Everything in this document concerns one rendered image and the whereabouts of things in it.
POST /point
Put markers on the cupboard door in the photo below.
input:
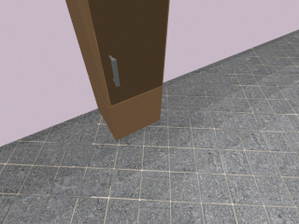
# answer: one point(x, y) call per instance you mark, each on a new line
point(133, 32)

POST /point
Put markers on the handle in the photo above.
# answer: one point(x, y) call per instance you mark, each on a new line
point(115, 71)

